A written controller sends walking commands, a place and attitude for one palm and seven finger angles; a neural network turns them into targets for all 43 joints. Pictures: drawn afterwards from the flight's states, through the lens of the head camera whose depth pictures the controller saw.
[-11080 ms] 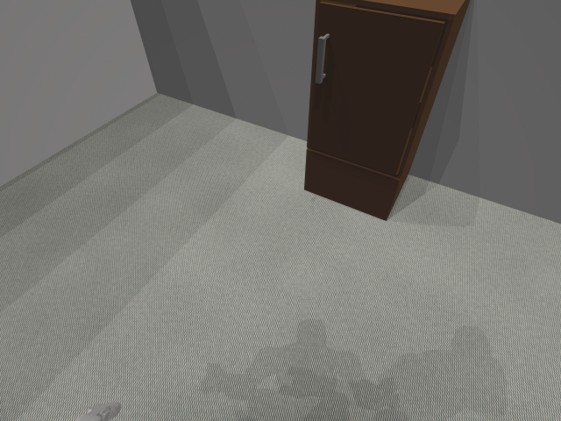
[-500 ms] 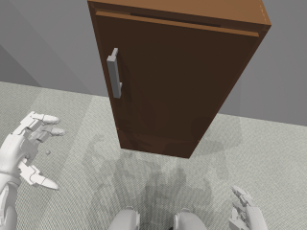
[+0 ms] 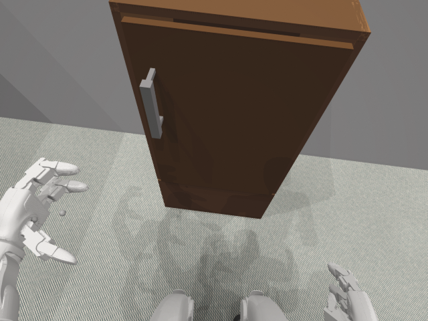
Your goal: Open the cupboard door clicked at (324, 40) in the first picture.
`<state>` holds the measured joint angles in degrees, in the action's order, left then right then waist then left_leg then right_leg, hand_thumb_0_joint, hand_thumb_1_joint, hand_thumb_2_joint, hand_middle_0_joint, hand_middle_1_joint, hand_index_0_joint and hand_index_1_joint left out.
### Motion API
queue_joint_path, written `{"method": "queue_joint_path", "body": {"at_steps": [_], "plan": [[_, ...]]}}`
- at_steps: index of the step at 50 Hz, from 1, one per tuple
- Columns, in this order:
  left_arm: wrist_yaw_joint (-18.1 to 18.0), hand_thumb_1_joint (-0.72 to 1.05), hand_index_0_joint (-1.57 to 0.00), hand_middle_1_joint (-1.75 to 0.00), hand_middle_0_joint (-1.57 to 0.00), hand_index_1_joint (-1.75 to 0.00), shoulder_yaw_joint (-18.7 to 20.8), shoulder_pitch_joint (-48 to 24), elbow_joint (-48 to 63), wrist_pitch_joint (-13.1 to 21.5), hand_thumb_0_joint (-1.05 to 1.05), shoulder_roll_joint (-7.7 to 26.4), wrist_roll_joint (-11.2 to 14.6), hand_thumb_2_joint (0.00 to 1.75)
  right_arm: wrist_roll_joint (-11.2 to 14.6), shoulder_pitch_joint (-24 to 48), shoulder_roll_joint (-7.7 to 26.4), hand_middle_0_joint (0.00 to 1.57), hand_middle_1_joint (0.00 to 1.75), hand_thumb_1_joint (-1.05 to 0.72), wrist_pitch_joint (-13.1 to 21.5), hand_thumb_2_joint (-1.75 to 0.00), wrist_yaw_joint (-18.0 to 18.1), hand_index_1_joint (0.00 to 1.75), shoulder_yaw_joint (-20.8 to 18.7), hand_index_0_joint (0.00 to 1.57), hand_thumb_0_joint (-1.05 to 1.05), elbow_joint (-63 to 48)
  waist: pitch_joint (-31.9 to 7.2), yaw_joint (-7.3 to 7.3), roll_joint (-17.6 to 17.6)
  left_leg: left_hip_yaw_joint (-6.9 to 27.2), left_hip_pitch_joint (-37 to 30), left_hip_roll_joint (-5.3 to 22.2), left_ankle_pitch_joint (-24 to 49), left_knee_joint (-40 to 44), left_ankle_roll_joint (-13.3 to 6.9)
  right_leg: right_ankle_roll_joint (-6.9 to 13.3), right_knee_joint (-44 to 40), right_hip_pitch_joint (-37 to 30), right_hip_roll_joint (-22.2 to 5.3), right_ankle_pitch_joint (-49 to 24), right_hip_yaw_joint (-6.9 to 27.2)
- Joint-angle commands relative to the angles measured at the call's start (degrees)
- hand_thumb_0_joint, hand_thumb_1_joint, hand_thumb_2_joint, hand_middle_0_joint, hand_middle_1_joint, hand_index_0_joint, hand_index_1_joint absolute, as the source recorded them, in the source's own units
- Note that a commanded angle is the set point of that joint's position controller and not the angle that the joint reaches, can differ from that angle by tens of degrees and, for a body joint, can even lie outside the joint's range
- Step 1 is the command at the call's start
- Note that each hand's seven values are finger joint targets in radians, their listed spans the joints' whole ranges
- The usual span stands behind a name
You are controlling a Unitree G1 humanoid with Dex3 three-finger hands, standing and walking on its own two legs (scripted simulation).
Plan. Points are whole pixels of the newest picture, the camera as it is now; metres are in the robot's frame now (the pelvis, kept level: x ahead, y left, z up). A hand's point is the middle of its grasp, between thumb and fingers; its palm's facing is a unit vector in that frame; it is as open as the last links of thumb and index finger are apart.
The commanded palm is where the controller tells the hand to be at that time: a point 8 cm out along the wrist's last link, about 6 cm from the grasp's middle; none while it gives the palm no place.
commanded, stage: raise the hand with hooked fingers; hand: left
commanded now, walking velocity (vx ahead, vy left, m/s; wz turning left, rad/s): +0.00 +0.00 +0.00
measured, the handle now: (154, 105) +0.54 +0.16 +0.03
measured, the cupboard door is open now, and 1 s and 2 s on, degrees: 0 0 0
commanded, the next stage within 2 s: move the hooked fingers beside the handle in 0.06 s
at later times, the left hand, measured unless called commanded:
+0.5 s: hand (76, 181) +0.34 +0.26 +0.05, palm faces -0.10 -0.99 -0.03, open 14.0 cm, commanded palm +0.32 +0.31 +0.05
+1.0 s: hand (95, 158) +0.39 +0.25 +0.04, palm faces -0.09 -1.00 -0.02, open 14.0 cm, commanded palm +0.37 +0.29 +0.04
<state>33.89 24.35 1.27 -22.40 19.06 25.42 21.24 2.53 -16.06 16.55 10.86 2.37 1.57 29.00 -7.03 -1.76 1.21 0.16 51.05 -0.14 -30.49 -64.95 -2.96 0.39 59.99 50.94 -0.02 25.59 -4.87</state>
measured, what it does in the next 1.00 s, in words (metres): stands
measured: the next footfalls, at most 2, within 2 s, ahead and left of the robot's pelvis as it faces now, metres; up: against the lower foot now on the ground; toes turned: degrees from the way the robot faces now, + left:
none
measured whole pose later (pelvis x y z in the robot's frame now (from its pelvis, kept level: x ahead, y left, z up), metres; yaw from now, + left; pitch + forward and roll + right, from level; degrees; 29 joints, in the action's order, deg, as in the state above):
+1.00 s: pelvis +0.00 +0.00 +0.00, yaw -1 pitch +20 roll -3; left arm 29.5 23.1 -21.9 -40.7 20.1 26.7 15.6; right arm 2.1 -17.1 16.0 5.1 2.6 1.9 32.0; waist -7.5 -4.3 0.9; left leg -0.7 54.4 0.0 -30.8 -65.4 -3.3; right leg 0.0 60.5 54.6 0.2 25.5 -3.9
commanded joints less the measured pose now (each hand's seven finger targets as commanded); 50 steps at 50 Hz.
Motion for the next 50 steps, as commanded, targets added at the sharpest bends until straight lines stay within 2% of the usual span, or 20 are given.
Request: {"method": "queue_joint_path", "body": {"at_steps": [1,5,8,9,11,13,17,21,23,27,29,30,32,34,36,42,43,45,48,50], "plan": [[-0.76,-0.5,-0.3,-1.2,-0.3,-1.2,7.5,-9.12,12.46,4.74,0.0,15.97,2.91,0.3,-0.14,-0.49,9.17,0.2,0.3,-0.9,3.04,-0.9,0.91,0.3,-3.87,0.2,0.0,-7.27,-17.24,0.66,4.73,3.87,-11.65,0.39,21.82,10.64,2.58,1.85,-5.96,-10.0,2.08,-10.16,1.42],[-0.53,-0.5,-0.3,-1.2,-0.3,-1.2,6.51,-8.76,7.23,4.6,0.0,13.16,3.4,0.3,0.05,-0.04,8.94,0.2,0.3,-0.9,2.65,-0.9,1.11,0.3,-3.6,0.2,0.0,-7.07,-14.78,0.13,2.32,2.94,-7.71,0.07,16.35,10.31,2.01,1.34,-6.64,-9.83,1.67,-7.38,2.09],[0.9,-0.5,-0.3,-1.2,-0.3,-1.2,4.38,-9.56,5.56,3.28,0.0,12.45,2.53,0.3,0.34,-0.03,9.31,0.2,0.3,-0.9,2.42,-0.9,1.19,0.3,-3.55,0.2,0.0,-7.27,-14.3,-0.05,2.89,2.93,-7.48,0.09,15.4,10.38,1.88,1.54,-6.77,-9.31,1.56,-6.75,2.25],[1.13,-0.5,-0.3,-1.2,-0.3,-1.2,2.79,-12.97,7.04,3.16,0.0,12.0,2.02,0.3,0.36,0.27,9.35,0.2,0.3,-0.9,2.52,-0.9,1.35,0.3,-3.55,0.2,0.0,-7.22,-15.0,-0.69,4.29,3.0,-8.13,0.08,14.6,10.16,1.68,1.43,-6.68,-8.32,1.43,-6.19,2.41],[0.95,-0.5,-0.3,-1.2,-0.3,-1.2,2.9,-19.03,6.84,2.96,0.0,13.96,1.3,0.3,0.14,-0.19,9.6,0.2,0.3,-0.9,2.59,-0.9,1.89,0.3,-3.46,0.2,0.0,-6.26,-14.44,-1.62,4.58,3.08,-7.33,0.21,13.67,9.14,1.45,1.68,-6.43,-7.22,1.53,-5.35,2.88],[0.51,-0.5,-0.3,-1.2,-0.3,-1.2,5.15,-21.49,5.05,3.5,0.0,16.66,0.71,0.3,0.06,-0.7,9.71,0.2,0.3,-0.9,2.32,-0.9,2.27,0.3,-3.3,0.2,0.0,-5.71,-15.44,-1.39,3.79,3.37,-7.36,0.38,13.17,9.23,1.51,1.62,-6.17,-7.3,1.54,-4.64,2.86],[-0.51,-0.5,-0.3,-1.2,-0.3,-1.2,5.85,-26.22,6.8,5.33,0.0,18.23,0.37,0.3,-0.19,-0.66,9.29,0.2,0.3,-0.9,2.37,-0.9,2.5,0.3,-3.03,0.2,0.0,-5.08,-20.21,-0.52,7.92,3.65,-10.92,0.48,16.68,9.21,2.07,1.88,-5.08,-7.59,1.49,-6.67,2.76],[-0.76,-0.5,-0.3,-1.2,-0.3,-1.2,6.8,-22.58,2.28,3.68,0.0,18.65,0.33,0.3,-0.02,-1.44,9.51,0.2,0.3,-0.9,1.54,-0.9,2.18,0.3,-3.16,0.2,0.0,-5.22,-21.66,0.29,5.49,3.46,-10.31,0.58,20.69,9.2,2.04,1.77,-4.64,-9.96,1.53,-10.36,2.5],[-0.64,-0.5,-0.3,-1.2,-0.3,-1.2,6.3,-21.7,0.68,2.01,0.0,17.94,-0.13,0.3,0.13,-1.73,9.42,0.2,0.3,-0.9,0.87,-0.9,1.79,0.3,-3.33,0.2,0.0,-5.31,-21.89,0.58,6.63,3.07,-10.2,0.7,22.1,9.53,2.25,1.43,-4.68,-10.3,1.19,-11.98,2.47],[-1.15,-0.5,-0.3,-1.2,-0.3,-1.2,4.81,-21.93,-0.68,0.28,0.0,16.16,-0.3,0.3,0.18,-2.51,9.63,0.2,0.3,-0.9,-0.18,-0.9,1.18,0.3,-3.45,0.2,0.0,-6.0,-20.38,0.01,4.14,2.94,-9.64,0.86,23.98,9.85,2.14,1.31,-5.13,-10.37,1.42,-13.82,2.12],[-2.01,-0.5,-0.3,-1.2,-0.3,-1.2,5.17,-22.46,-0.78,1.03,0.0,16.34,-0.45,0.3,0.18,-2.82,9.79,0.2,0.3,-0.9,-0.69,-0.9,1.03,0.3,-3.73,0.2,0.0,-6.0,-19.48,-0.45,2.1,2.83,-8.74,0.91,22.52,9.79,1.99,1.17,-5.28,-9.86,1.5,-13.17,2.12],[-2.38,-0.5,-0.3,-1.2,-0.3,-1.2,3.85,-24.69,-0.68,1.65,0.0,14.73,-0.54,0.3,0.09,-2.79,9.58,0.2,0.3,-0.9,-0.8,-0.9,1.01,0.3,-3.64,0.2,0.0,-5.75,-19.45,-1.12,1.75,2.79,-8.37,0.82,21.57,9.56,1.85,1.05,-5.15,-9.28,1.46,-12.7,2.15],[-3.05,-0.5,-0.3,-1.2,-0.3,-1.2,4.92,-28.4,-0.06,3.58,0.0,16.43,-0.91,0.3,-0.12,-3.42,9.66,0.2,0.3,-0.9,-1.01,-0.9,1.05,0.3,-3.69,0.2,0.0,-5.01,-20.33,-1.29,2.75,3.07,-9.29,0.99,22.4,9.33,2.11,1.3,-4.7,-8.85,1.62,-12.6,2.29],[-3.53,-0.5,-0.3,-1.2,-0.3,-1.2,4.11,-28.7,0.17,4.92,0.0,15.44,-1.2,0.3,-0.19,-3.67,9.61,0.2,0.3,-0.9,-1.17,-0.9,1.0,0.3,-3.93,0.2,0.0,-4.74,-20.88,-1.21,4.46,3.66,-11.64,1.21,23.29,9.71,2.59,1.4,-4.57,-7.31,1.51,-11.78,1.96],[-3.77,-0.5,-0.3,-1.2,-0.3,-1.2,3.71,-32.14,-0.71,5.52,0.0,16.09,-1.72,0.3,-0.31,-3.97,9.76,0.2,0.3,-0.9,-1.41,-0.9,1.2,0.3,-3.9,0.2,0.0,-3.91,-20.78,-2.06,4.48,3.68,-11.49,1.21,23.16,9.06,2.44,1.5,-4.39,-6.61,1.64,-11.79,2.18],[-3.97,-0.5,-0.3,-1.2,-0.3,-1.2,2.66,-36.6,-2.62,5.3,0.0,16.34,-3.58,0.3,-0.32,-5.0,9.69,0.2,0.3,-0.9,-2.61,-0.9,1.24,0.3,-3.97,0.2,0.0,-2.6,-23.88,-2.01,8.14,4.58,-16.32,1.73,27.5,9.51,3.42,1.42,-4.53,-4.85,1.42,-11.99,1.96],[-4.15,-0.5,-0.3,-1.2,-0.3,-1.2,1.98,-36.43,-3.64,5.03,0.0,15.22,-3.4,0.3,-0.34,-4.92,9.53,0.2,0.3,-0.9,-2.86,-0.9,1.15,0.3,-3.92,0.2,0.0,-2.6,-23.5,-2.02,7.1,4.72,-16.09,1.66,27.38,9.67,3.45,1.36,-4.68,-5.2,1.38,-12.21,1.75],[-4.77,-0.5,-0.3,-1.2,-0.3,-1.2,4.25,-36.51,-5.45,4.71,0.0,17.69,-3.66,0.3,-0.48,-5.06,9.77,0.2,0.3,-0.9,-3.35,-0.9,1.09,0.3,-3.87,0.2,0.0,-2.39,-23.09,-1.65,5.74,4.33,-13.95,1.6,26.69,9.5,3.12,1.36,-4.6,-6.63,1.34,-13.11,1.95],[-5.14,-0.5,-0.3,-1.2,-0.3,-1.2,3.68,-37.7,-8.56,4.55,0.0,16.77,-4.12,0.3,-0.51,-5.37,9.63,0.2,0.3,-0.9,-4.15,-0.9,0.84,0.3,-3.77,0.2,0.0,-2.44,-22.31,-1.64,5.47,4.17,-13.48,1.63,27.42,9.38,3.18,1.4,-4.43,-6.17,1.42,-13.47,1.87],[-5.49,-0.5,-0.3,-1.2,-0.3,-1.2,2.54,-39.77,-10.15,4.6,0.0,16.02,-4.76,0.3,-0.42,-5.64,9.71,0.2,0.3,-0.9,-4.63,-0.9,0.77,0.3,-3.83,0.2,0.0,-2.23,-21.9,-2.41,4.37,3.9,-12.21,1.58,25.14,9.19,2.76,1.31,-4.53,-5.77,1.42,-12.89,2.04]]}}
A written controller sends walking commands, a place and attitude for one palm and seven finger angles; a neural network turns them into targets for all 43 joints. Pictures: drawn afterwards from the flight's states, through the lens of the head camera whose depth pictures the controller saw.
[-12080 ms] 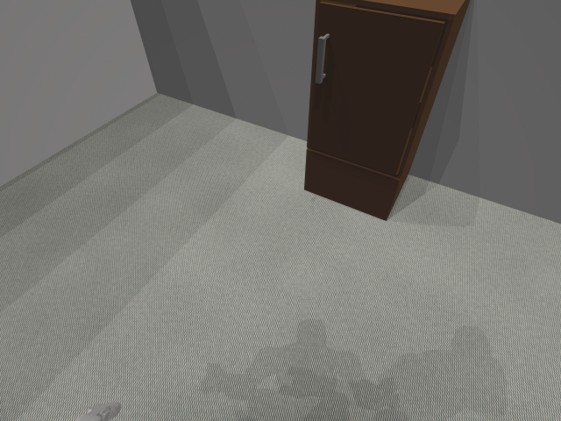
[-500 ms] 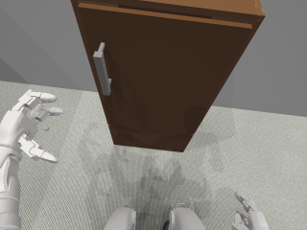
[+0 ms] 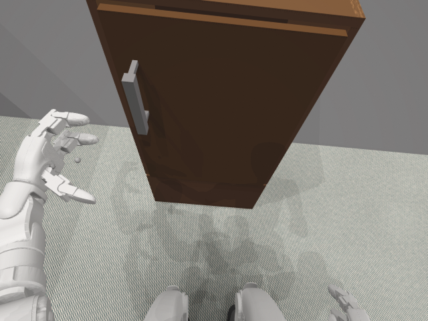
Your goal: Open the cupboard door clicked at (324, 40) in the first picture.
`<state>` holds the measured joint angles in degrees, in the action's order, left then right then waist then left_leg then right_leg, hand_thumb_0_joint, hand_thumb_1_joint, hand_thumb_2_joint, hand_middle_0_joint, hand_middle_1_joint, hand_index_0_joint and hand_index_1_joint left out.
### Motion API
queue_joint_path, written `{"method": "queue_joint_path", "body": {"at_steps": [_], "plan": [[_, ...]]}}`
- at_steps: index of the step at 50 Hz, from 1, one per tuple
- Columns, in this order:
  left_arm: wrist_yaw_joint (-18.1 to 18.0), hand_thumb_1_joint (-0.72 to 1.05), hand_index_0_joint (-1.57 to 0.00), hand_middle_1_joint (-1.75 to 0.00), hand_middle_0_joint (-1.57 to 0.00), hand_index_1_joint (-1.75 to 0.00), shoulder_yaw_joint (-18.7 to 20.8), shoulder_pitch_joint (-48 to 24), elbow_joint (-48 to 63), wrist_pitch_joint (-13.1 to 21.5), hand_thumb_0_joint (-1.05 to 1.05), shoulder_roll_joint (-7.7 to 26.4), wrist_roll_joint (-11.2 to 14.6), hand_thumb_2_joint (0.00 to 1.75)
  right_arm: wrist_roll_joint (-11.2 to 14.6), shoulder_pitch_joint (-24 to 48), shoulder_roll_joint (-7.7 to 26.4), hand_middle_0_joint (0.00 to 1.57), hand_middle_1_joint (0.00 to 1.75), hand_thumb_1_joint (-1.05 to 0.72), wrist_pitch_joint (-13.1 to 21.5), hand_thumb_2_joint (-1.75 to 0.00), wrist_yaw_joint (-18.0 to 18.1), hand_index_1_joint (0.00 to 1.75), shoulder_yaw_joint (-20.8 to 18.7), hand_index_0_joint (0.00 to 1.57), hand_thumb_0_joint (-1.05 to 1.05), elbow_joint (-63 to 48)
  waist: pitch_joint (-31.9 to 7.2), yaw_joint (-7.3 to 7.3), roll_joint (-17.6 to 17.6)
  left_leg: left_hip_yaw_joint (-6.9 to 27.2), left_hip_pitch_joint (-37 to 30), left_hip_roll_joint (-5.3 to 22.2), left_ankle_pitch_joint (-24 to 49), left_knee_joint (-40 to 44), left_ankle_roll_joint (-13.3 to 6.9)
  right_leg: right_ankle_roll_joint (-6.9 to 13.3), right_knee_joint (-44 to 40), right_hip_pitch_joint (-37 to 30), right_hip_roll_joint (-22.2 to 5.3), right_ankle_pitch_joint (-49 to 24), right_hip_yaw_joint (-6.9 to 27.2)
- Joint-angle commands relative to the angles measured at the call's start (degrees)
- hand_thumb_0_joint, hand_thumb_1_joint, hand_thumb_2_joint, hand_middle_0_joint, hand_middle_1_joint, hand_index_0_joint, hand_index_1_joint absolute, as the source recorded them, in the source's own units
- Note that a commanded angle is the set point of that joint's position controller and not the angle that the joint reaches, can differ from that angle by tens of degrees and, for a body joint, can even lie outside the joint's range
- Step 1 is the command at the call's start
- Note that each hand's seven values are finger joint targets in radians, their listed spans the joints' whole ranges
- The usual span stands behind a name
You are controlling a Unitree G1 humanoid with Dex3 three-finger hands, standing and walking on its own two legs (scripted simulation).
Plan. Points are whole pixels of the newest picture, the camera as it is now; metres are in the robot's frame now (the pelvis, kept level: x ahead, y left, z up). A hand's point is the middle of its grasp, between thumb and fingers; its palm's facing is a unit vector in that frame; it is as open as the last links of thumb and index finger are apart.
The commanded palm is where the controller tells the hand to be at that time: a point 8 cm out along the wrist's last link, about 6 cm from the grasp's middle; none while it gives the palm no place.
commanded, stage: move the hooked fingers beside the handle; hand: left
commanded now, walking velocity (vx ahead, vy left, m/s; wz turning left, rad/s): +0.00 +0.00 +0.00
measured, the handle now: (138, 100) +0.54 +0.17 +0.04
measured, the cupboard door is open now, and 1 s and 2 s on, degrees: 0 0 0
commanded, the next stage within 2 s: slide the fingers in behind the handle in 1.56 s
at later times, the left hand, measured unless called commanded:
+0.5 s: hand (93, 132) +0.45 +0.24 +0.04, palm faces -0.06 -1.00 -0.02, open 14.0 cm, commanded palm +0.43 +0.29 +0.04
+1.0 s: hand (104, 118) +0.48 +0.23 +0.03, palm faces -0.08 -1.00 -0.02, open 14.0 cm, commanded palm +0.47 +0.27 +0.04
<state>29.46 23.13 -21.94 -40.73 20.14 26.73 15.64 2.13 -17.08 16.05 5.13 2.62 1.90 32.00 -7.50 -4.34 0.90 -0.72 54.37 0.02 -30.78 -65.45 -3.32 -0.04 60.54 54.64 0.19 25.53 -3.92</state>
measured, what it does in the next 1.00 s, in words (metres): stands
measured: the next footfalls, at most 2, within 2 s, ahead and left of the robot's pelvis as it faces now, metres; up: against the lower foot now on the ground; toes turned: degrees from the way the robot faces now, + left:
none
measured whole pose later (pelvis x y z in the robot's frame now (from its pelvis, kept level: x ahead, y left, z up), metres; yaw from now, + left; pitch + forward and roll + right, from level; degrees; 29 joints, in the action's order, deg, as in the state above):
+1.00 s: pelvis -0.01 +0.00 -0.02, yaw -2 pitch +25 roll -4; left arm 26.6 26.6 -45.4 -62.1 22.2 34.5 8.4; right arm 0.8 -20.7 16.2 -3.2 1.0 3.0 33.5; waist -6.6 -9.5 1.4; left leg -0.9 63.4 1.2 -31.7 -69.8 -3.6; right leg -0.1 63.7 63.6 1.3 25.4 -3.7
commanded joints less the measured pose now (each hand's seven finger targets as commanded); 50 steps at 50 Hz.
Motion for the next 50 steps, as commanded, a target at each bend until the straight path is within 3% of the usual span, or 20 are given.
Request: {"method": "queue_joint_path", "body": {"at_steps": [1,5,6,11,15,17,21,26,28,31,32,33,34,35,37,39,40,42,45,50], "plan": [[-0.96,-0.5,-0.3,-1.2,-0.3,-1.2,3.19,-18.73,7.75,3.91,0.0,14.47,0.87,0.3,-0.09,-4.74,10.19,0.2,0.3,-0.9,1.01,-0.9,0.55,0.3,-4.03,0.2,0.0,-5.17,-20.96,-0.1,5.76,4.95,-15.83,1.39,26.26,9.36,3.27,2.01,-4.68,-8.67,1.35,-13.0,0.94],[-1.22,-0.5,-0.3,-1.2,-0.3,-1.2,1.8,-21.24,5.82,4.88,0.0,13.65,-0.14,0.3,-0.09,-5.18,10.29,0.2,0.3,-0.9,0.1,-0.9,0.24,0.3,-4.22,0.2,0.0,-4.73,-21.5,-0.64,4.81,5.09,-16.33,1.53,24.77,9.45,3.1,1.87,-5.05,-7.72,1.3,-11.97,1.06],[-1.16,-0.5,-0.3,-1.2,-0.3,-1.2,1.43,-23.41,5.79,5.31,0.0,13.67,-0.13,0.3,-0.14,-5.41,10.32,0.2,0.3,-0.9,0.03,-0.9,0.28,0.3,-4.14,0.2,0.0,-4.5,-21.76,-0.77,6.52,5.35,-16.84,1.58,26.12,9.0,3.3,2.16,-4.42,-6.93,1.44,-12.12,0.97],[-2.16,-0.5,-0.3,-1.2,-0.3,-1.2,3.18,-29.3,0.89,6.12,0.0,16.72,-1.3,0.3,-0.3,-6.16,10.62,0.2,0.3,-0.9,-1.09,-0.9,0.46,0.3,-3.88,0.2,0.0,-3.32,-21.37,-1.5,4.27,4.91,-13.12,1.19,20.88,8.32,2.4,2.04,-4.32,-7.29,1.41,-10.68,1.53],[-3.02,-0.5,-0.3,-1.2,-0.3,-1.2,4.76,-32.1,-0.06,7.24,0.0,19.26,-2.57,0.3,-0.6,-6.87,10.48,0.2,0.3,-0.9,-1.75,-0.9,0.32,0.3,-3.85,0.2,0.0,-2.77,-25.23,-0.77,7.04,4.98,-15.09,1.12,22.9,7.87,2.64,1.97,-3.84,-7.96,1.34,-11.91,1.93],[-3.01,-0.5,-0.3,-1.2,-0.3,-1.2,4.97,-33.83,-1.1,7.52,0.0,20.14,-2.87,0.3,-0.68,-7.4,10.49,0.2,0.3,-0.9,-2.18,-0.9,0.27,0.3,-3.7,0.2,0.0,-2.38,-26.6,-1.33,7.03,4.8,-15.17,1.21,24.15,7.05,2.48,1.81,-3.59,-8.0,1.52,-13.13,2.16],[-2.16,-0.5,-0.3,-1.2,-0.3,-1.2,5.4,-35.69,-7.55,6.75,0.0,21.31,-3.25,0.3,-0.62,-8.04,10.64,0.2,0.3,-0.9,-2.91,-0.9,0.4,0.3,-3.32,0.2,0.0,-2.02,-23.82,-2.54,3.93,4.06,-9.25,0.95,20.22,6.25,1.46,1.69,-3.55,-9.24,1.65,-12.68,2.58],[-0.77,-0.5,-0.3,-1.2,-0.3,-1.2,6.68,-38.7,-8.81,6.7,0.0,24.85,-3.8,0.3,-0.8,-9.21,11.19,0.2,0.3,-0.9,-3.86,-0.9,0.38,0.3,-3.29,0.2,0.0,-2.08,-25.97,-2.5,6.41,4.03,-9.36,1.0,22.06,5.4,1.36,1.75,-2.94,-9.4,1.66,-14.53,2.93],[-0.42,-0.5,-0.3,-1.2,-0.3,-1.2,5.07,-40.37,-7.49,7.18,0.0,23.17,-3.88,0.3,-0.9,-9.69,11.01,0.2,0.3,-0.9,-4.17,-0.9,0.14,0.3,-3.44,0.2,0.0,-1.58,-28.34,-3.14,8.37,4.43,-12.72,1.34,25.03,5.06,1.65,1.55,-2.71,-7.69,1.73,-15.74,2.65],[-0.51,-0.5,-0.3,-1.2,-0.3,-1.2,4.45,-43.19,-8.28,7.44,0.0,22.32,-3.34,0.3,-1.04,-10.16,11.1,0.2,0.3,-0.9,-4.51,-0.9,0.03,0.3,-3.36,0.2,0.0,-0.99,-26.72,-4.18,8.75,4.91,-12.99,1.51,24.96,4.58,1.68,1.64,-2.63,-5.09,1.92,-14.53,2.28],[-0.81,-0.5,-0.3,-1.2,-0.3,-1.2,6.58,-43.31,-9.75,7.22,0.0,25.18,-3.88,0.3,-1.17,-10.6,11.63,0.2,0.3,-0.9,-4.85,-0.9,0.06,0.3,-3.36,0.2,0.0,-0.63,-26.98,-3.77,7.13,5.07,-12.11,1.65,23.73,4.71,1.74,1.5,-2.74,-5.69,1.98,-13.7,2.33],[-0.89,-0.5,-0.3,-1.2,-0.3,-1.2,4.92,-43.72,-11.63,6.61,0.0,23.37,-4.07,0.3,-1.01,-10.38,11.38,0.2,0.3,-0.9,-4.98,-0.9,0.04,0.3,-3.19,0.2,0.0,-0.69,-25.43,-4.63,7.32,4.83,-10.61,1.42,22.42,4.61,1.5,1.41,-2.91,-5.05,1.92,-13.2,2.39],[-1.37,-0.5,-0.3,-1.2,-0.3,-1.2,5.47,-44.61,-12.83,6.17,0.0,24.35,-4.45,0.3,-1.05,-10.73,11.66,0.2,0.3,-0.9,-5.16,-0.9,0.15,0.3,-3.16,0.2,0.0,-0.44,-24.15,-4.91,5.58,5.1,-9.37,1.53,20.94,4.64,1.38,1.39,-2.96,-4.59,1.91,-12.13,2.2],[-1.59,-0.5,-0.3,-1.2,-0.3,-1.2,4.61,-46.11,-13.07,5.81,0.0,23.9,-4.84,0.3,-1.1,-10.68,11.56,0.2,0.3,-0.9,-5.15,-0.9,0.19,0.3,-3.02,0.2,0.0,-0.46,-24.1,-5.38,6.58,4.81,-8.23,1.37,19.84,4.34,1.19,1.25,-2.88,-4.3,1.82,-11.52,2.45],[-2.2,-0.5,-0.3,-1.2,-0.3,-1.2,5.53,-48.29,-13.37,5.78,0.0,26.36,-5.9,0.3,-1.38,-11.47,11.83,0.2,0.3,-0.9,-5.38,-0.9,0.24,0.3,-2.75,0.2,0.0,-0.36,-25.32,-5.21,8.6,5.3,-9.71,1.5,21.23,4.23,1.5,1.55,-2.26,-3.43,1.95,-11.76,2.16],[-2.82,-0.5,-0.3,-1.2,-0.3,-1.2,4.62,-47.93,-12.55,6.14,0.0,25.01,-6.41,0.3,-1.61,-11.76,11.66,0.2,0.3,-0.9,-5.63,-0.9,-0.1,0.3,-2.91,0.2,0.0,-0.58,-27.53,-5.06,10.47,5.75,-12.38,1.51,23.51,3.98,1.85,1.6,-1.92,-2.13,1.9,-12.1,1.86],[-3.1,-0.5,-0.3,-1.2,-0.3,-1.2,5.61,-46.86,-12.16,6.33,0.0,26.02,-6.59,0.3,-1.77,-11.95,11.83,0.2,0.3,-0.9,-5.83,-0.9,-0.24,0.3,-2.93,0.2,0.0,-0.67,-28.4,-4.62,10.3,6.03,-13.15,1.72,24.98,3.93,2.04,1.68,-1.61,-2.22,1.95,-12.7,1.65],[-3.1,-0.5,-0.3,-1.2,-0.3,-1.2,6.86,-45.0,-9.3,7.07,0.0,26.86,-6.19,0.3,-1.88,-12.61,11.78,0.2,0.3,-0.9,-6.32,-0.9,-0.53,0.3,-3.11,0.2,0.0,-1.25,-33.45,-3.61,11.18,6.27,-17.18,2.02,31.56,3.69,2.48,1.6,-1.09,-3.76,2.11,-16.02,1.54],[-2.86,-0.5,-0.3,-1.2,-0.3,-1.2,5.14,-43.39,-10.24,5.98,0.0,23.89,-5.66,0.3,-1.61,-12.03,11.48,0.2,0.3,-0.9,-7.0,-0.9,-1.04,0.3,-3.07,0.2,0.0,-1.56,-30.35,-4.03,9.93,6.22,-15.94,2.12,29.49,4.35,2.46,1.4,-1.9,-3.24,2.19,-14.89,1.18],[-4.01,-0.5,-0.3,-1.2,-0.3,-1.2,6.37,-42.73,-9.61,5.2,0.0,24.83,-5.96,0.3,-1.48,-12.29,11.46,0.2,0.3,-0.9,-7.75,-0.9,-0.93,0.3,-3.21,0.2,0.0,-2.12,-28.13,-4.0,7.38,5.67,-13.37,1.97,26.94,5.24,1.94,1.26,-2.64,-4.8,2.2,-14.66,1.34]]}}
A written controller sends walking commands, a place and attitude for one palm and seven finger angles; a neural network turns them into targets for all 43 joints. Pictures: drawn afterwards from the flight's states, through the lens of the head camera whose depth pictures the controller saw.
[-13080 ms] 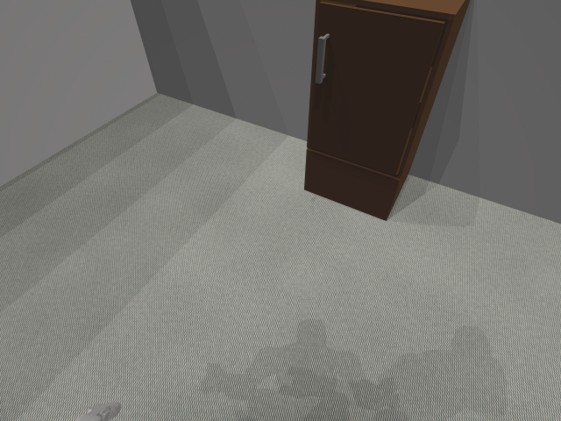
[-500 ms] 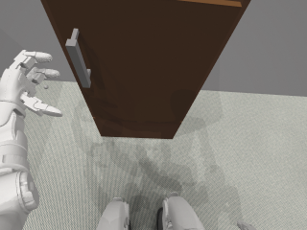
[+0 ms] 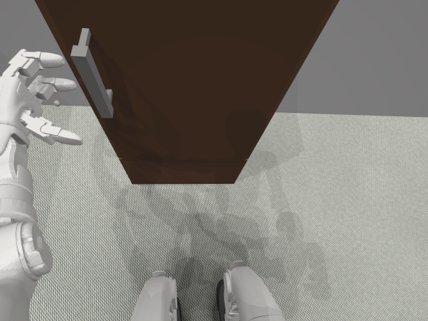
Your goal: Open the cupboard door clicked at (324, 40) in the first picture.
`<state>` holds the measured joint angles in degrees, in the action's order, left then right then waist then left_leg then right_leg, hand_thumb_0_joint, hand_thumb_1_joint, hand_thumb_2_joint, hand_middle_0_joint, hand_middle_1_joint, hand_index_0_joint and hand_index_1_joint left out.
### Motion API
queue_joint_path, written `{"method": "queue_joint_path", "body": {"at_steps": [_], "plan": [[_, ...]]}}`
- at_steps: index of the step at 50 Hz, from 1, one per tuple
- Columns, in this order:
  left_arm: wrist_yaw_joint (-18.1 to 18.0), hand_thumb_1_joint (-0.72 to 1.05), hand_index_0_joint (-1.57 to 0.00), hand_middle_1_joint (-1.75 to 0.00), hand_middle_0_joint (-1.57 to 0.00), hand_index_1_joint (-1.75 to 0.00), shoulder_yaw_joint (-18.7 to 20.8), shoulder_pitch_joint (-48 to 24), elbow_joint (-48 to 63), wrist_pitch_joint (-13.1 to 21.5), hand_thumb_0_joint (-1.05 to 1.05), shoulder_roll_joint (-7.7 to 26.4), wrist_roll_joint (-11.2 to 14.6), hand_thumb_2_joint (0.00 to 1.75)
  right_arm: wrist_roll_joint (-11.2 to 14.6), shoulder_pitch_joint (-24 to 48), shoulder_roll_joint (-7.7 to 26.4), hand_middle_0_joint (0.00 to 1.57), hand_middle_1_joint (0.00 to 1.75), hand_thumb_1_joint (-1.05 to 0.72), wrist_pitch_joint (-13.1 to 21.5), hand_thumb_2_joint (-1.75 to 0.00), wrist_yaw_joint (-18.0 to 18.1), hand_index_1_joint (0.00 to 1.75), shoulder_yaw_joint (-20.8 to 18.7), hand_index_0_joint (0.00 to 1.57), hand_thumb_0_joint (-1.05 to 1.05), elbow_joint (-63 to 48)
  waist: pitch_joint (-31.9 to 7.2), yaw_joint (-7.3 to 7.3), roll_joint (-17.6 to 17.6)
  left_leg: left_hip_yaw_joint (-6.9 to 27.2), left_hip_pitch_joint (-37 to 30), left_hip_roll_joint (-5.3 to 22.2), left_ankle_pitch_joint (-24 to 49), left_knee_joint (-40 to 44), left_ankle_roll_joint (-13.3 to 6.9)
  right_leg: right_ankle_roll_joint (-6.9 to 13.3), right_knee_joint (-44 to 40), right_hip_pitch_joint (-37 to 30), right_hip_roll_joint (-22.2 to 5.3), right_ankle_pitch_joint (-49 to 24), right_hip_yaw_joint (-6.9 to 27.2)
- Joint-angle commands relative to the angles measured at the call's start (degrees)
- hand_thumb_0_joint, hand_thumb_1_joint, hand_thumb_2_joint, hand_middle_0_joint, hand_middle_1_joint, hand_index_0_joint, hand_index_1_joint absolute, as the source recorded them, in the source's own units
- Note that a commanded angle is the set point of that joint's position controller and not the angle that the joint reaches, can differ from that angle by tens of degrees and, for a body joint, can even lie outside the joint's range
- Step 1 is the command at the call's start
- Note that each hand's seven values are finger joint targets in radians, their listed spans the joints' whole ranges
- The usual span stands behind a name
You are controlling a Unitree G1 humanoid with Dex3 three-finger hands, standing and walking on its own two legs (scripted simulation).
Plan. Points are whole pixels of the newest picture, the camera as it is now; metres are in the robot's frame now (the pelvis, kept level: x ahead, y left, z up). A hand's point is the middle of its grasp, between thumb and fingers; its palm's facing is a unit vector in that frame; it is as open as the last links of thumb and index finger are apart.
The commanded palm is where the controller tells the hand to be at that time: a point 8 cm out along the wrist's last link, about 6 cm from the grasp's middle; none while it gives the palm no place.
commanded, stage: move the hooked fingers beside the handle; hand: left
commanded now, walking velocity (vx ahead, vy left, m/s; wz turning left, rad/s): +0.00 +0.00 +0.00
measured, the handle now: (97, 78) +0.54 +0.18 +0.05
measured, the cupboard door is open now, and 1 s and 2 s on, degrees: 0 0 0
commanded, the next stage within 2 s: slide the fingers in behind the handle in 0.56 s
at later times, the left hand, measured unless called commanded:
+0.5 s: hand (53, 111) +0.46 +0.24 +0.05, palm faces -0.03 -1.00 -0.03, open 14.0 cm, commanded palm +0.45 +0.28 +0.06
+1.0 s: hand (76, 108) +0.47 +0.21 +0.05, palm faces -0.05 -1.00 -0.02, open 14.0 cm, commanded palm +0.46 +0.26 +0.05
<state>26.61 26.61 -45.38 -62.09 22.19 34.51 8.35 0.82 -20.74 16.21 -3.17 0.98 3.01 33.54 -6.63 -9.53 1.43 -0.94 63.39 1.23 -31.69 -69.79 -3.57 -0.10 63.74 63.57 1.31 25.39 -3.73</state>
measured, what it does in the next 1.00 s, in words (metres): stands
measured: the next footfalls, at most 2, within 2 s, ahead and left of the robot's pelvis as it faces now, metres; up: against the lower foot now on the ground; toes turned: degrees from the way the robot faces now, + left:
none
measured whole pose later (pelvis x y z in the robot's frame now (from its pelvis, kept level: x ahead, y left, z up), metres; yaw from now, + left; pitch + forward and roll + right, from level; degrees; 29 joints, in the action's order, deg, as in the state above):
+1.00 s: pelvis +0.00 -0.01 +0.00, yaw +1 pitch +24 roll -4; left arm 22.6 22.5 -44.0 -61.3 24.2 29.9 8.3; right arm 0.9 -19.9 15.7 -3.7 0.9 2.5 34.2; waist -6.7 -8.9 1.2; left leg -0.3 61.5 1.0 -31.4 -69.0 -2.8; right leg 0.6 63.7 61.8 1.2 25.8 -4.2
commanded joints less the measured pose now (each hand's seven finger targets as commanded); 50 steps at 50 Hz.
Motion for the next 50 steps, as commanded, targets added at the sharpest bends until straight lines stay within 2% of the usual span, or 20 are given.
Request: {"method": "queue_joint_path", "body": {"at_steps": [1,3,7,9,13,15,17,19,21,26,27,31,32,34,37,38,42,45,48,50], "plan": [[-1.36,-0.5,-0.3,-1.2,-0.3,-1.2,2.88,-20.09,12.57,3.7,0.0,16.94,1.51,0.3,-0.22,-8.69,11.17,0.2,0.3,-0.9,0.6,-0.9,0.73,0.3,-4.25,0.2,0.0,-3.82,-28.91,1.21,7.77,6.12,-23.08,0.78,29.16,9.5,2.32,1.56,-5.49,-13.33,1.21,-14.85,1.05],[-1.79,-0.5,-0.3,-1.2,-0.3,-1.2,2.73,-21.91,14.25,4.84,0.0,17.13,1.22,0.3,-0.35,-8.71,11.14,0.2,0.3,-0.9,0.49,-0.9,0.67,0.3,-4.35,0.2,0.0,-3.23,-29.55,0.72,8.8,6.45,-25.07,1.01,29.52,9.53,2.67,1.48,-5.65,-12.33,1.26,-14.41,1.02],[-1.36,-0.5,-0.3,-1.2,-0.3,-1.2,2.8,-18.94,16.05,6.16,0.0,16.28,1.95,0.3,-0.38,-8.79,10.94,0.2,0.3,-0.9,0.38,-0.9,0.54,0.3,-4.53,0.2,0.0,-3.07,-31.73,1.6,9.47,6.69,-28.6,1.24,34.51,9.85,3.15,1.63,-6.13,-13.7,1.45,-16.17,0.94],[-0.86,-0.5,-0.3,-1.2,-0.3,-1.2,0.23,-17.38,15.33,5.45,0.0,12.67,2.25,0.3,-0.22,-8.25,10.58,0.2,0.3,-0.9,0.28,-0.9,0.33,0.3,-4.62,0.2,0.0,-2.89,-29.95,1.47,10.61,6.86,-29.73,1.4,35.4,10.09,3.48,1.63,-6.5,-11.93,1.33,-15.49,0.58],[-0.31,-0.5,-0.3,-1.2,-0.3,-1.2,-2.31,-15.38,9.91,3.08,0.0,9.12,2.49,0.3,0.08,-7.99,10.85,0.2,0.3,-0.9,-0.14,-0.9,0.39,0.3,-4.75,0.2,0.0,-2.74,-23.76,0.32,6.16,6.62,-25.69,1.25,28.65,11.03,2.88,1.54,-7.42,-10.09,1.36,-12.3,0.1],[-1.0,-0.5,-0.3,-1.2,-0.3,-1.2,-0.08,-16.34,8.98,3.05,0.0,11.89,2.3,0.3,-0.02,-7.76,11.12,0.2,0.3,-0.9,-0.07,-0.9,0.7,0.3,-4.63,0.2,0.0,-3.05,-22.86,0.58,4.57,6.15,-21.97,0.72,25.14,11.08,2.4,1.62,-7.11,-11.85,1.12,-12.13,0.49],[-1.5,-0.5,-0.3,-1.2,-0.3,-1.2,0.84,-17.65,13.04,4.81,0.0,13.33,2.12,0.3,-0.16,-7.54,10.82,0.2,0.3,-0.9,0.02,-0.9,0.69,0.3,-4.62,0.2,0.0,-3.56,-26.8,1.73,8.57,6.18,-25.69,0.64,28.88,10.83,3.05,1.91,-6.48,-12.23,1.08,-13.28,0.72],[-2.12,-0.5,-0.3,-1.2,-0.3,-1.2,-0.58,-20.31,16.64,6.87,0.0,11.93,2.04,0.3,-0.39,-6.9,10.42,0.2,0.3,-0.9,0.34,-0.9,0.54,0.3,-4.69,0.2,0.0,-3.35,-28.67,1.51,11.42,6.93,-29.5,1.01,31.5,10.4,3.98,1.95,-6.22,-10.17,1.12,-12.87,0.58],[-2.62,-0.5,-0.3,-1.2,-0.3,-1.2,-0.36,-22.46,17.38,8.25,0.0,12.67,2.09,0.3,-0.48,-7.03,10.51,0.2,0.3,-0.9,0.47,-0.9,0.68,0.3,-4.72,0.2,0.0,-2.82,-28.53,0.56,9.82,7.49,-29.85,1.22,32.33,9.83,4.04,1.97,-5.89,-9.74,1.36,-13.04,0.44],[-2.28,-0.5,-0.3,-1.2,-0.3,-1.2,-1.19,-20.22,14.45,6.69,0.0,11.25,2.18,0.3,-0.19,-7.14,10.64,0.2,0.3,-0.9,0.48,-0.9,0.72,0.3,-4.65,0.2,0.0,-2.31,-29.42,1.08,11.33,7.68,-30.57,1.11,33.35,10.27,4.2,2.0,-6.16,-10.4,1.21,-13.11,0.24],[-2.08,-0.5,-0.3,-1.2,-0.3,-1.2,-0.76,-18.31,12.64,5.79,0.0,11.6,1.71,0.3,-0.18,-7.35,10.83,0.2,0.3,-0.9,0.2,-0.9,0.72,0.3,-4.66,0.2,0.0,-2.15,-29.31,1.31,9.54,7.78,-30.46,1.32,34.01,10.37,4.25,1.88,-6.19,-10.49,1.22,-13.41,0.13],[-2.12,-0.5,-0.3,-1.2,-0.3,-1.2,-3.25,-19.44,10.35,3.94,0.0,8.84,1.66,0.3,-0.05,-6.94,10.46,0.2,0.3,-0.9,0.0,-0.9,0.74,0.3,-4.24,0.2,0.0,-2.88,-24.4,0.21,7.59,6.86,-25.01,0.68,27.53,10.73,3.04,1.85,-6.54,-10.6,1.12,-12.27,0.25],[-2.26,-0.5,-0.3,-1.2,-0.3,-1.2,-1.22,-18.36,10.3,4.08,0.0,11.27,1.42,0.3,-0.1,-7.08,10.89,0.2,0.3,-0.9,-0.12,-0.9,0.8,0.3,-4.42,0.2,0.0,-2.95,-25.56,0.95,6.98,6.69,-25.21,0.82,27.44,10.72,3.11,1.82,-6.56,-11.2,1.12,-12.35,0.43],[-2.59,-0.5,-0.3,-1.2,-0.3,-1.2,-0.35,-18.3,10.53,4.74,0.0,12.01,1.75,0.3,-0.06,-6.79,10.64,0.2,0.3,-0.9,0.01,-0.9,0.79,0.3,-4.26,0.2,0.0,-3.6,-26.13,1.13,5.22,6.03,-22.69,0.39,25.46,10.51,2.58,1.75,-6.62,-13.59,1.11,-12.9,1.04],[-3.0,-0.5,-0.3,-1.2,-0.3,-1.2,-1.49,-21.46,13.13,6.63,0.0,10.62,2.05,0.3,-0.23,-6.62,10.27,0.2,0.3,-0.9,0.45,-0.9,0.66,0.3,-4.21,0.2,0.0,-3.38,-27.55,0.64,7.18,5.92,-23.2,0.33,24.43,10.06,2.56,1.71,-6.22,-13.12,1.16,-12.39,1.38],[-3.23,-0.5,-0.3,-1.2,-0.3,-1.2,-0.55,-22.04,13.58,7.14,0.0,11.88,2.03,0.3,-0.3,-6.64,10.41,0.2,0.3,-0.9,0.51,-0.9,0.68,0.3,-4.29,0.2,0.0,-3.04,-27.79,0.67,7.09,5.92,-23.1,0.34,24.22,9.91,2.56,1.74,-6.24,-13.46,1.08,-12.48,1.5],[-3.44,-0.5,-0.3,-1.2,-0.3,-1.2,-1.93,-20.92,13.78,7.37,0.0,10.13,1.67,0.3,-0.29,-6.94,10.17,0.2,0.3,-0.9,0.6,-0.9,0.46,0.3,-4.38,0.2,0.0,-2.77,-29.61,0.85,8.11,5.86,-24.41,0.32,25.15,9.87,2.62,1.73,-6.06,-13.72,1.12,-12.91,1.51],[-3.96,-0.5,-0.3,-1.2,-0.3,-1.2,-1.23,-19.31,12.01,5.91,0.0,10.62,1.46,0.3,-0.11,-7.1,10.26,0.2,0.3,-0.9,0.43,-0.9,0.52,0.3,-4.38,0.2,0.0,-2.71,-27.76,0.9,6.24,5.47,-21.95,0.2,23.8,10.08,2.26,1.59,-6.45,-14.66,0.97,-13.08,1.59],[-4.61,-0.5,-0.3,-1.2,-0.3,-1.2,-2.46,-21.35,12.42,5.46,0.0,9.53,1.0,0.3,-0.09,-7.05,9.96,0.2,0.3,-0.9,0.42,-0.9,0.59,0.3,-4.28,0.2,0.0,-2.76,-27.35,0.53,7.87,5.36,-22.19,0.11,24.05,9.93,2.29,1.64,-6.2,-13.91,0.94,-13.44,1.69],[-5.49,-0.5,-0.3,-1.2,-0.3,-1.2,-2.43,-21.85,12.75,5.59,0.0,9.08,0.99,0.3,-0.19,-7.21,9.9,0.2,0.3,-0.9,0.55,-0.9,0.55,0.3,-4.4,0.2,0.0,-2.66,-27.03,0.31,6.77,5.4,-21.77,0.19,23.11,10.04,2.21,1.5,-6.49,-13.94,0.94,-12.84,1.67]]}}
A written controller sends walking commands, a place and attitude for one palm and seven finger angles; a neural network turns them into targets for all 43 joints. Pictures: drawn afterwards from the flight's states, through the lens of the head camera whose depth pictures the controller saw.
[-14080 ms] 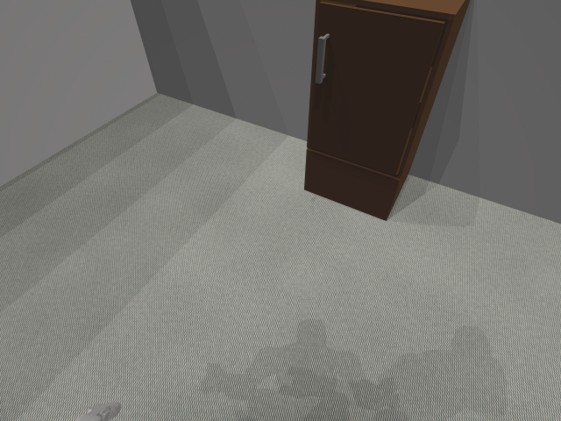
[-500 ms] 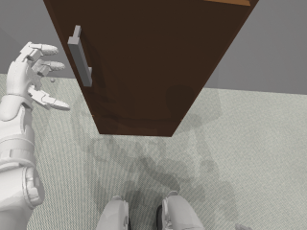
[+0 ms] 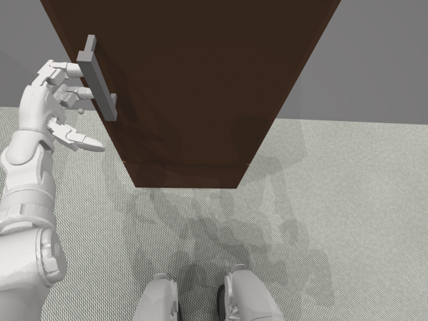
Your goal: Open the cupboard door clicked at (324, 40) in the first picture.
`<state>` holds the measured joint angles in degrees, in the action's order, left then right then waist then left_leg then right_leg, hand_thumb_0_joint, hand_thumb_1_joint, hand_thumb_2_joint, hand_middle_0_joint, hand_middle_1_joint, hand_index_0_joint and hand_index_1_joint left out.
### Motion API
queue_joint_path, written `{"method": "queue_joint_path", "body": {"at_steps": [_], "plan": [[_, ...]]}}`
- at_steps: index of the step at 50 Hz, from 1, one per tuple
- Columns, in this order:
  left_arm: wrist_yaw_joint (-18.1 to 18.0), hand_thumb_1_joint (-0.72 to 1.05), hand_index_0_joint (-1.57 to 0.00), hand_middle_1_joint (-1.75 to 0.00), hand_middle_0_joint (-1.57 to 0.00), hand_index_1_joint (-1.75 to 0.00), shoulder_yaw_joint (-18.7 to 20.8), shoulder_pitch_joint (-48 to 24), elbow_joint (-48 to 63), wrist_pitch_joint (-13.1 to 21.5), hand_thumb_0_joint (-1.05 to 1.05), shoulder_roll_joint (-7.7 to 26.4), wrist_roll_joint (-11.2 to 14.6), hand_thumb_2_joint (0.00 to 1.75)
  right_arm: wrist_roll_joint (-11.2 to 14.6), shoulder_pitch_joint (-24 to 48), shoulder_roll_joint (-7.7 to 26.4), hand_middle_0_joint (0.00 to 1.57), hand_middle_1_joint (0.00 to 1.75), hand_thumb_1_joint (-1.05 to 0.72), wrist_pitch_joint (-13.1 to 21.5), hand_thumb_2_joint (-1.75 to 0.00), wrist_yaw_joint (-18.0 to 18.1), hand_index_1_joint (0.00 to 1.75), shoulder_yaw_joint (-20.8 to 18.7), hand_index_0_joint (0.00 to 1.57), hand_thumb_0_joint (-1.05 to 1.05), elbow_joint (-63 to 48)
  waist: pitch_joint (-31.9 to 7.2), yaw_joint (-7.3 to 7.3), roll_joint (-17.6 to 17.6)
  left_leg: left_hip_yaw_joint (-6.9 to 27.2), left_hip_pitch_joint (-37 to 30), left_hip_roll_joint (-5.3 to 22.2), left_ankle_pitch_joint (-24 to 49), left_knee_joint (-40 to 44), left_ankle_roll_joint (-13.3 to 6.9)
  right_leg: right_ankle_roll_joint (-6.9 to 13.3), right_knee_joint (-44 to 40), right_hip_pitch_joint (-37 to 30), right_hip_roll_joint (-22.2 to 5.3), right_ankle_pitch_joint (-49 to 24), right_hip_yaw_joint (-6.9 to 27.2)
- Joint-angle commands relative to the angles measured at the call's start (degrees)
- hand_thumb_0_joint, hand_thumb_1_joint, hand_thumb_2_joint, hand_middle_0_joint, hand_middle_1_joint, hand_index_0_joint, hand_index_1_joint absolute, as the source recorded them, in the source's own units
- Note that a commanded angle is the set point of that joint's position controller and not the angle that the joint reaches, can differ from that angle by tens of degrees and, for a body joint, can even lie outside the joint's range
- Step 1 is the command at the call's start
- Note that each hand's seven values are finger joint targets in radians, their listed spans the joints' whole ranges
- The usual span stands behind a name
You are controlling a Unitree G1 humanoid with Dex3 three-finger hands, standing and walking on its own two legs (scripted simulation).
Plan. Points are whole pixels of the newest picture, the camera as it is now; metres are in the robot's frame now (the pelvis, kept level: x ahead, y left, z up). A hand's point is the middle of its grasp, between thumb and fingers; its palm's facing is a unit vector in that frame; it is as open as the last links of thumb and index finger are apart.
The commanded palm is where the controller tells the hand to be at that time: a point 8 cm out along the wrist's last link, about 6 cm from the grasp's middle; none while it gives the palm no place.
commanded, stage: slide the fingers in behind the handle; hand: left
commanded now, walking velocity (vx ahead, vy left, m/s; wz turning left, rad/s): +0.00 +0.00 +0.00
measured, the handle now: (102, 82) +0.54 +0.18 +0.05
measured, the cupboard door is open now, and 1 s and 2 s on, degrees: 0 0 1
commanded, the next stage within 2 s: close the thumb around the handle in 1.26 s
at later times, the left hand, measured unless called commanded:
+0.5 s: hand (98, 111) +0.48 +0.18 +0.04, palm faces -0.05 -1.00 -0.02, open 14.0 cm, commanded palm +0.46 +0.23 +0.05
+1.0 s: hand (112, 110) +0.48 +0.16 +0.05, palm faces -0.03 -1.00 -0.03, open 14.1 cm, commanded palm +0.45 +0.20 +0.05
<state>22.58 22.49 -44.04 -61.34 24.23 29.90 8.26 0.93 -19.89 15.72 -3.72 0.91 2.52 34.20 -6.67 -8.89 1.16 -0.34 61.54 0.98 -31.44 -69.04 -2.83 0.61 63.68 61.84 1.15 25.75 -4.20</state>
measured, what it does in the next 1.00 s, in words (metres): stands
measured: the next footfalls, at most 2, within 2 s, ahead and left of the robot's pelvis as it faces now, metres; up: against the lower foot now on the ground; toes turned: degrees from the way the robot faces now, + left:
none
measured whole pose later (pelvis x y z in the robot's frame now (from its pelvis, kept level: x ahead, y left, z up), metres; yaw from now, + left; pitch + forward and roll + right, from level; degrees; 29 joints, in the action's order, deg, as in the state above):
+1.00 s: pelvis +0.00 -0.01 +0.00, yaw +1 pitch +23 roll -2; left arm 12.3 16.9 -43.2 -59.7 27.3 21.6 6.9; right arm 0.1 -19.7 14.6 -3.4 -1.0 1.4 34.8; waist -7.4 -8.0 1.5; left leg -0.8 59.9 0.4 -31.4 -68.1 -2.4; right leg 0.9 64.2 60.9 0.7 26.5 -3.6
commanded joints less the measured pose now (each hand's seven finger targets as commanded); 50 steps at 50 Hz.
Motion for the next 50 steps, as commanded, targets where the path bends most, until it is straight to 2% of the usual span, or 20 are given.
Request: {"method": "queue_joint_path", "body": {"at_steps": [1,3,7,8,12,14,15,17,19,22,25,30,33,35,38,41,43,47,48,50], "plan": [[-1.66,-0.5,-0.3,-1.2,-0.3,-1.2,1.64,-23.72,13.45,4.15,0.0,13.7,1.33,0.3,-0.41,-8.13,10.33,0.2,0.3,-0.9,1.24,-0.9,0.65,0.3,-3.87,0.2,0.0,-3.46,-28.01,-0.27,7.27,4.81,-20.51,0.36,24.12,8.92,1.38,0.97,-6.03,-12.78,1.21,-14.27,2.19],[-2.12,-0.5,-0.3,-1.2,-0.3,-1.2,2.82,-22.98,13.31,4.69,0.0,14.82,1.16,0.3,-0.5,-8.21,10.45,0.2,0.3,-0.9,1.28,-0.9,0.52,0.3,-3.97,0.2,0.0,-3.4,-29.64,0.19,6.97,4.79,-20.91,0.34,24.96,8.96,1.57,0.9,-6.0,-13.9,1.17,-15.08,2.39],[-2.54,-0.5,-0.3,-1.2,-0.3,-1.2,1.27,-22.14,12.03,4.44,0.0,12.54,0.92,0.3,-0.49,-8.33,10.04,0.2,0.3,-0.9,1.18,-0.9,0.24,0.3,-3.91,0.2,0.0,-3.27,-28.41,-0.33,6.21,4.04,-19.47,0.25,25.43,8.54,1.33,0.69,-5.92,-14.67,1.16,-16.81,2.65],[-2.58,-0.5,-0.3,-1.2,-0.3,-1.2,1.83,-20.31,11.76,4.16,0.0,12.96,0.67,0.3,-0.48,-8.44,10.09,0.2,0.3,-0.9,1.07,-0.9,0.13,0.3,-4.05,0.2,0.0,-3.46,-28.94,0.47,6.44,3.99,-19.17,0.18,25.53,8.68,1.4,0.74,-5.81,-15.35,1.05,-16.97,2.66],[-3.09,-0.5,-0.3,-1.2,-0.3,-1.2,0.37,-18.93,14.94,4.09,0.0,10.52,0.87,0.3,-0.5,-8.43,9.8,0.2,0.3,-0.9,0.79,-0.9,-0.26,0.3,-4.39,0.2,0.0,-4.02,-31.09,0.76,6.98,4.26,-22.7,0.48,30.21,8.81,1.71,0.8,-5.73,-15.38,1.16,-19.29,2.34],[-3.65,-0.5,-0.3,-1.2,-0.3,-1.2,-0.07,-17.95,14.14,3.89,0.0,9.39,1.31,0.3,-0.34,-8.06,9.61,0.2,0.3,-0.9,0.72,-0.9,-0.37,0.3,-4.4,0.2,0.0,-4.06,-28.64,0.39,4.88,3.77,-20.54,0.34,27.44,9.16,1.49,0.63,-6.5,-16.1,1.14,-18.65,2.52],[-3.92,-0.5,-0.3,-1.2,-0.3,-1.2,-1.05,-19.04,14.63,3.93,0.0,8.18,1.38,0.3,-0.27,-7.73,9.41,0.2,0.3,-0.9,0.85,-0.9,-0.4,0.3,-4.36,0.2,0.0,-4.06,-27.63,0.06,5.49,3.53,-19.74,0.19,26.04,9.36,1.41,0.57,-6.68,-15.95,1.07,-18.09,2.62],[-4.39,-0.5,-0.3,-1.2,-0.3,-1.2,-1.35,-19.58,15.28,4.23,0.0,7.46,1.4,0.3,-0.27,-7.86,9.31,0.2,0.3,-0.9,0.99,-0.9,-0.4,0.3,-4.44,0.2,0.0,-4.05,-28.33,0.04,5.48,3.47,-20.26,0.09,26.18,9.3,1.39,0.6,-6.61,-15.96,1.12,-18.25,2.66],[-5.31,-0.5,-0.3,-1.2,-0.3,-1.2,1.38,-19.77,13.88,4.6,0.0,10.62,1.08,0.3,-0.41,-7.88,9.53,0.2,0.3,-0.9,0.98,-0.9,-0.18,0.3,-4.31,0.2,0.0,-3.84,-27.16,0.4,2.96,3.31,-17.17,-0.11,23.94,9.36,1.16,0.53,-6.5,-17.8,1.01,-17.85,3.04],[-5.85,-0.5,-0.3,-1.2,-0.3,-1.2,-0.19,-22.24,14.3,5.76,0.0,9.46,0.18,0.3,-0.53,-7.65,9.14,0.2,0.3,-0.9,1.29,-0.9,-0.27,0.3,-4.16,0.2,0.0,-3.51,-27.34,0.05,5.79,3.41,-18.4,-0.24,23.82,9.1,1.39,0.74,-6.11,-16.25,0.98,-17.22,3.14],[-6.1,-0.5,-0.3,-1.2,-0.3,-1.2,-1.36,-21.07,14.91,6.6,0.0,7.59,0.1,0.3,-0.67,-7.3,9.05,0.2,0.3,-0.9,1.47,-0.9,-0.52,0.3,-4.36,0.2,0.0,-3.52,-29.12,0.38,6.41,3.58,-19.98,-0.21,24.31,9.02,1.61,0.81,-6.07,-15.99,0.89,-16.9,3.01],[-5.99,-0.5,-0.3,-1.2,-0.3,-1.2,-4.82,-23.11,13.88,5.87,0.0,3.25,0.53,0.3,-0.66,-7.26,9.15,0.2,0.3,-0.9,1.48,-0.9,-0.7,0.3,-4.55,0.2,0.0,-2.83,-27.82,-0.96,6.53,4.25,-21.61,0.04,24.23,9.07,1.8,0.81,-6.18,-12.89,0.92,-15.56,2.28],[-6.9,-0.5,-0.3,-1.2,-0.3,-1.2,-2.88,-20.91,14.71,5.65,0.0,4.61,0.8,0.3,-0.69,-7.5,9.28,0.2,0.3,-0.9,1.37,-0.9,-0.72,0.3,-4.8,0.2,0.0,-3.2,-30.27,0.17,6.0,4.36,-23.06,0.07,27.54,9.11,2.01,0.9,-5.81,-14.34,0.92,-17.66,2.14],[-7.81,-0.5,-0.3,-1.2,-0.3,-1.2,-3.68,-20.86,14.37,5.48,0.0,3.36,0.52,0.3,-0.72,-7.04,8.93,0.2,0.3,-0.9,1.34,-0.9,-0.87,0.3,-4.59,0.2,0.0,-3.48,-28.59,-0.03,4.99,3.93,-20.58,-0.13,25.1,9.31,1.83,0.75,-6.03,-14.79,0.8,-16.86,2.29],[-9.38,-0.5,-0.3,-1.2,-0.3,-1.2,-1.35,-20.75,13.8,5.86,0.0,5.88,-0.22,0.3,-0.86,-7.52,9.01,0.2,0.3,-0.9,1.3,-0.9,-0.87,0.3,-4.55,0.2,0.0,-3.5,-28.06,0.48,3.08,3.58,-18.22,-0.42,24.02,9.37,1.57,0.7,-5.81,-16.8,0.83,-17.39,2.69],[-9.64,-0.5,-0.3,-1.2,-0.3,-1.2,-4.91,-21.04,15.01,6.75,0.0,1.8,-0.96,0.3,-0.98,-7.35,8.51,0.2,0.3,-0.9,1.43,-0.9,-1.2,0.3,-4.6,0.2,0.0,-3.91,-28.2,-0.14,5.23,3.66,-20.22,-0.33,24.96,9.31,1.72,0.9,-5.57,-14.92,0.86,-17.22,2.45],[-9.7,-0.5,-0.3,-1.2,-0.3,-1.2,-6.55,-21.63,13.86,6.99,0.0,-0.27,-0.94,0.3,-0.99,-7.16,8.61,0.2,0.3,-0.9,1.34,-0.9,-1.41,0.3,-4.72,0.2,0.0,-3.43,-26.82,-0.62,4.63,4.2,-20.88,-0.11,23.48,9.68,2.01,0.91,-6.02,-13.12,0.95,-15.21,2.12],[-9.99,-0.5,-0.3,-1.2,-0.3,-1.2,-5.73,-24.23,14.4,7.54,0.0,1.2,-1.12,0.3,-1.14,-7.63,8.86,0.2,0.3,-0.9,1.46,-0.9,-1.31,0.3,-4.84,0.2,0.0,-3.04,-28.77,-0.91,4.36,3.97,-20.55,-0.45,22.43,9.31,1.65,0.83,-6.03,-14.36,0.95,-15.4,2.6],[-9.97,-0.5,-0.3,-1.2,-0.3,-1.2,-4.34,-22.5,13.89,7.52,0.0,2.5,-1.14,0.3,-1.14,-7.63,8.99,0.2,0.3,-0.9,1.46,-0.9,-1.32,0.3,-4.94,0.2,0.0,-3.0,-29.2,-0.2,4.3,3.88,-20.51,-0.48,22.6,9.43,1.73,0.91,-6.1,-15.03,0.89,-15.52,2.59],[-9.58,-0.5,-0.3,-1.2,-0.3,-1.2,-4.47,-21.99,13.43,7.38,0.0,2.4,-0.93,0.3,-1.04,-7.4,8.88,0.2,0.3,-0.9,1.36,-0.9,-1.16,0.3,-4.79,0.2,0.0,-2.92,-28.71,-0.46,3.45,3.4,-19.28,-0.55,22.49,9.28,1.51,0.81,-6.35,-16.04,0.79,-16.36,2.87]]}}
